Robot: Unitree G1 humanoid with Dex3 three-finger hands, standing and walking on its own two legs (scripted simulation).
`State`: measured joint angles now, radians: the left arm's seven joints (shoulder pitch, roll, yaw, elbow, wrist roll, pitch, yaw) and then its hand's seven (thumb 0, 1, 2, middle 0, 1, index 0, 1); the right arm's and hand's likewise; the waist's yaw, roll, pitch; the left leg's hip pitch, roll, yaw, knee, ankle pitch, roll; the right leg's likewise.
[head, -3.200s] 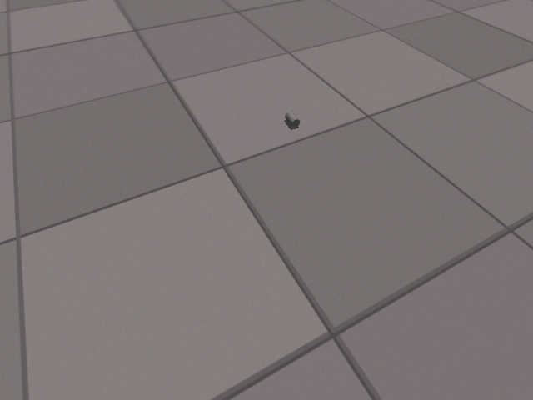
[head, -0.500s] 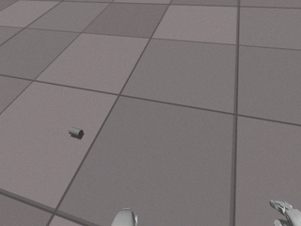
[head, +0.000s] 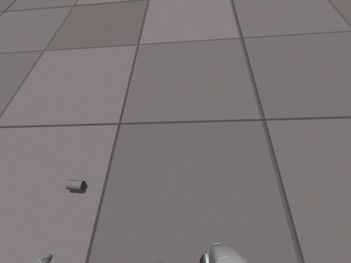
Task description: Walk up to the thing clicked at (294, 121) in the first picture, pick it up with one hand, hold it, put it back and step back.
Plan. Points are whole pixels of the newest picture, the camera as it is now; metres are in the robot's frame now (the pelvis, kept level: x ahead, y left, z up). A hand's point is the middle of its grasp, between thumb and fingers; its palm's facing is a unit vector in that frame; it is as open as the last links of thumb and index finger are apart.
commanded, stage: walk up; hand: left
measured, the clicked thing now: (76, 185) +0.64 +0.64 -0.71
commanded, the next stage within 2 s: none
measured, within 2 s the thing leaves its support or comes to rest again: neither
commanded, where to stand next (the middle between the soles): +0.23 +0.47 m, yaw -11 degrees
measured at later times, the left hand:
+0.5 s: hand out of the picture +0.12 +0.55 -0.14, palm faces -0.08 -0.79 -0.61, open 7.4 cm
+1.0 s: hand out of the picture +0.19 +0.68 -0.09, palm faces -0.09 -0.78 -0.62, open 7.4 cm
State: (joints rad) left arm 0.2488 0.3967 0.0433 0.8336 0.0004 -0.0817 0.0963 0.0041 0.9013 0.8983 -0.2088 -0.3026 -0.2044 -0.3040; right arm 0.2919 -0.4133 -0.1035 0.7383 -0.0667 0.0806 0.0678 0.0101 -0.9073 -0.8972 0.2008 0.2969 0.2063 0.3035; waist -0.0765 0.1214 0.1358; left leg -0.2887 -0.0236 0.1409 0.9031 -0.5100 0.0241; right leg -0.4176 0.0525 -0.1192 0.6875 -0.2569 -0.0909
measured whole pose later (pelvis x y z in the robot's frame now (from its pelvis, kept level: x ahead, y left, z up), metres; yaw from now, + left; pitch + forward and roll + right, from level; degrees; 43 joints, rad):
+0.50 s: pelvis +0.04 +0.22 -0.01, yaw -4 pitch -2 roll -1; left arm 0.30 0.51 0.09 0.96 0.02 -0.03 0.13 0.01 0.90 0.90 -0.21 -0.30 -0.20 -0.30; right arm 0.30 -0.44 -0.11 0.77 -0.07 0.07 0.08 0.01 -0.91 -0.90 0.20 0.30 0.20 0.30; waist -0.04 0.03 0.08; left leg -0.40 0.09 0.04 0.92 -0.48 -0.02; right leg -0.59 -0.02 0.11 1.23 -0.50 -0.05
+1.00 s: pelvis +0.09 +0.37 +0.00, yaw -8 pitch -3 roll -1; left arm 0.31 0.41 0.06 0.84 0.04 -0.08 0.10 0.01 0.90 0.90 -0.21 -0.30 -0.21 -0.30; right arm 0.25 -0.49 -0.11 0.73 -0.06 0.11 0.08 0.01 -0.91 -0.90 0.20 0.30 0.21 0.30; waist 0.01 0.15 0.11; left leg -0.55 0.09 -0.15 1.22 -0.41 -0.01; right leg -0.42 -0.09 -0.02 0.75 -0.27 0.00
